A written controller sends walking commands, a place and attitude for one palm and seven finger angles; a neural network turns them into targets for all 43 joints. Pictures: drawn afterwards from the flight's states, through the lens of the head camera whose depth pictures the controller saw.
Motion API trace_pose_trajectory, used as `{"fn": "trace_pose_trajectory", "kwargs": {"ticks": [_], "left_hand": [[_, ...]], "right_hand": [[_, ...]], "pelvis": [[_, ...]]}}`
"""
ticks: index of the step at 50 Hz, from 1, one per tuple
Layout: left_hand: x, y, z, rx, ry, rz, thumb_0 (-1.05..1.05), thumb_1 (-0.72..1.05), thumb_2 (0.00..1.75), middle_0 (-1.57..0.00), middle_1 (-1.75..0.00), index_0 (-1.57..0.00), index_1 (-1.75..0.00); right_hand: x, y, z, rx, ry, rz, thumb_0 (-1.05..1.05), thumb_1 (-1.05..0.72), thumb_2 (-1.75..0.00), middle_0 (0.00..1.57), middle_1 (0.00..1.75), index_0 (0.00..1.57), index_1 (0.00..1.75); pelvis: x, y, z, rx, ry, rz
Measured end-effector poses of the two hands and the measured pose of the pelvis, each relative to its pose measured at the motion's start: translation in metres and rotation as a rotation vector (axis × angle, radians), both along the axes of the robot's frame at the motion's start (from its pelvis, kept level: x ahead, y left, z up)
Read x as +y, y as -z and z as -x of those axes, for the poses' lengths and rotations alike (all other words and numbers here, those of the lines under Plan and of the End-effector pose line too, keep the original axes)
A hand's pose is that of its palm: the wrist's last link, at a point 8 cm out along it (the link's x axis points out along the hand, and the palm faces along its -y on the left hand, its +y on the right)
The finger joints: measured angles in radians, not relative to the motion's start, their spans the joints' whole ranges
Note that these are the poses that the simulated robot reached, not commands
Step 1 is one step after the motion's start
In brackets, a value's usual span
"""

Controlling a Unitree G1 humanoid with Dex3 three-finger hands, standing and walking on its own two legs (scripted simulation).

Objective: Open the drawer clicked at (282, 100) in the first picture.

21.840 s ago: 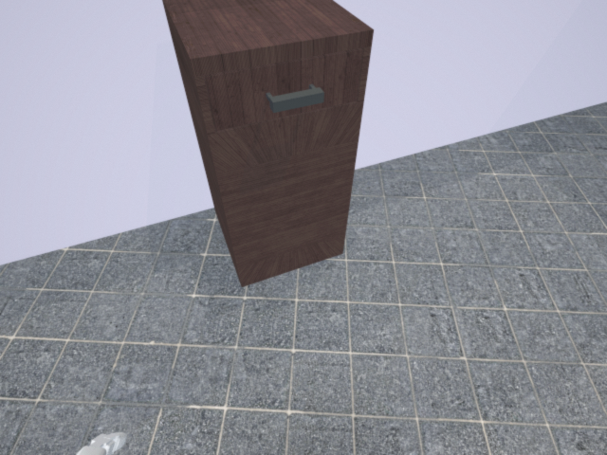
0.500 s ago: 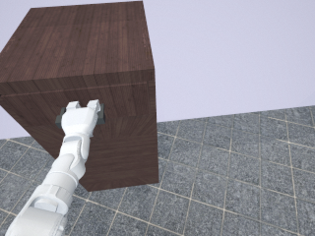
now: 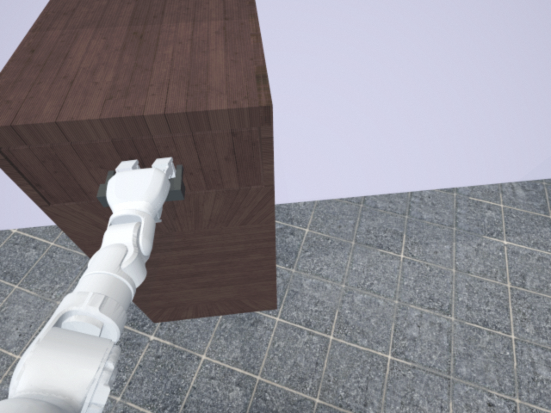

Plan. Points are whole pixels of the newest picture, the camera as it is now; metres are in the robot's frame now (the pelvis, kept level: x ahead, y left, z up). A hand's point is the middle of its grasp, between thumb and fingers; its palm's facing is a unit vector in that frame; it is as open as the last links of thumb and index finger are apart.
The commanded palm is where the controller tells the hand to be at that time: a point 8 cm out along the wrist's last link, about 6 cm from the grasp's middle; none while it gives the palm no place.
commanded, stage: pull the drawer open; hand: left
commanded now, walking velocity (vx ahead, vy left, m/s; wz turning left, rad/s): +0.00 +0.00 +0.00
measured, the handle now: (144, 182) +0.48 +0.22 +0.04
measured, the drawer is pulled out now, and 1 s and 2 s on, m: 0.00 0.06 0.26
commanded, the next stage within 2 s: none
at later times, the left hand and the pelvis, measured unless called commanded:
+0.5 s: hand (151, 227) +0.40 +0.20 +0.02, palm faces +0.00 -0.09 -1.00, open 5.9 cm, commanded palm +0.35 +0.20 +0.09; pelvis +0.01 +0.01 +0.01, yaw -2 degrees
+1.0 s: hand (148, 241) +0.37 +0.20 +0.02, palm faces -0.04 -0.07 -1.00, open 6.0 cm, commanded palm +0.34 +0.20 +0.09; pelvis +0.00 +0.00 +0.01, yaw +0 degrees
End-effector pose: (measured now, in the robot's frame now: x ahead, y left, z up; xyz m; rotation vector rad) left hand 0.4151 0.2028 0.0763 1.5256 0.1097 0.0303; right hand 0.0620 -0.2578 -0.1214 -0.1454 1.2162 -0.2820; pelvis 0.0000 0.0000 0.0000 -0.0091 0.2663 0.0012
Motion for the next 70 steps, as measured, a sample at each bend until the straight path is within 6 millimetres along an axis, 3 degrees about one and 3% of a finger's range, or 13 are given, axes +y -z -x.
{"fn": "trace_pose_trajectory", "kwargs": {"ticks": [8, 15, 21, 31, 35, 38, 42, 47, 54, 59, 64, 70], "left_hand": [[0.000, 0.001, 0.001, -0.008, 0.000, -0.001, -0.01, 0.64, 0.81, -0.32, -1.35, -0.40, -1.35], [0.000, 0.002, 0.008, -0.020, 0.003, 0.013, 0.00, 0.66, 0.80, -0.30, -1.35, -0.40, -1.35], [-0.001, 0.002, 0.021, -0.038, 0.008, 0.028, 0.01, 0.66, 0.78, -0.29, -1.35, -0.41, -1.35], [-0.004, 0.002, 0.060, -0.063, 0.006, 0.055, 0.02, 0.65, 0.77, -0.30, -1.35, -0.41, -1.35], [-0.005, 0.002, 0.062, -0.060, 0.005, 0.023, 0.00, 0.64, 0.80, -0.32, -1.35, -0.41, -1.35], [-0.005, 0.002, 0.061, -0.045, -0.004, 0.004, -0.01, 0.64, 0.82, -0.33, -1.35, -0.42, -1.35], [-0.005, 0.001, 0.060, -0.019, -0.012, 0.004, -0.01, 0.62, 0.82, -0.35, -1.35, -0.42, -1.35], [-0.005, -0.001, 0.059, -0.006, -0.013, 0.014, -0.01, 0.62, 0.81, -0.36, -1.35, -0.41, -1.35], [-0.004, 0.000, 0.065, -0.017, -0.006, 0.032, 0.00, 0.64, 0.78, -0.32, -1.35, -0.41, -1.35], [-0.005, 0.001, 0.083, -0.039, -0.001, 0.056, 0.02, 0.66, 0.76, -0.28, -1.35, -0.41, -1.35], [-0.007, 0.002, 0.108, -0.061, 0.000, 0.075, 0.02, 0.65, 0.75, -0.28, -1.35, -0.41, -1.35], [-0.010, 0.001, 0.140, -0.065, -0.008, 0.088, 0.03, 0.64, 0.76, -0.29, -1.35, -0.41, -1.35]], "right_hand": [[-0.006, 0.001, 0.049, 0.081, 0.066, 0.005, 0.00, -0.91, -0.90, 0.20, 0.30, 0.20, 0.30], [-0.007, -0.002, 0.053, 0.077, 0.089, 0.001, 0.00, -0.91, -0.90, 0.20, 0.30, 0.20, 0.30], [-0.002, -0.006, 0.019, -0.001, 0.066, -0.016, 0.00, -0.91, -0.90, 0.20, 0.30, 0.20, 0.30], [0.013, -0.022, -0.076, -0.202, -0.058, -0.041, 0.00, -0.91, -0.90, 0.20, 0.30, 0.20, 0.30], [0.021, -0.025, -0.103, -0.229, -0.133, -0.029, 0.00, -0.91, -0.90, 0.20, 0.30, 0.20, 0.30], [0.026, -0.025, -0.114, -0.246, -0.155, -0.034, 0.00, -0.91, -0.90, 0.20, 0.30, 0.20, 0.30], [0.031, -0.023, -0.111, -0.247, -0.157, -0.045, 0.00, -0.91, -0.90, 0.20, 0.30, 0.20, 0.30], [0.027, -0.016, -0.087, -0.201, -0.139, -0.047, 0.00, -0.91, -0.90, 0.20, 0.30, 0.20, 0.30], [0.007, -0.010, -0.041, -0.130, -0.056, -0.038, 0.00, -0.91, -0.90, 0.20, 0.30, 0.20, 0.30], [-0.008, -0.012, -0.025, -0.119, -0.009, -0.025, 0.00, -0.91, -0.90, 0.20, 0.30, 0.20, 0.30], [-0.015, -0.018, -0.035, -0.155, -0.014, -0.013, 0.01, -0.91, -0.90, 0.20, 0.30, 0.20, 0.30], [-0.008, -0.029, -0.076, -0.266, -0.071, -0.028, 0.01, -0.91, -0.90, 0.20, 0.30, 0.20, 0.30]], "pelvis": [[0.000, 0.000, 0.006, 0.002, 0.017, 0.002], [0.004, -0.003, 0.002, -0.003, 0.034, 0.002], [0.007, -0.006, -0.007, -0.017, 0.039, 0.003], [0.013, -0.008, -0.019, -0.055, 0.024, 0.002], [0.012, -0.006, -0.014, -0.068, -0.005, 0.000], [0.010, -0.006, -0.009, -0.072, -0.014, -0.001], [0.006, -0.006, -0.005, -0.076, -0.015, -0.005], [0.001, -0.006, 0.000, -0.081, -0.015, -0.010], [-0.004, -0.007, 0.002, -0.077, 0.017, -0.011], [-0.004, -0.008, -0.003, -0.078, 0.039, -0.014], [-0.004, -0.009, -0.006, -0.089, 0.045, -0.014], [-0.002, -0.009, -0.007, -0.111, 0.040, -0.015]]}}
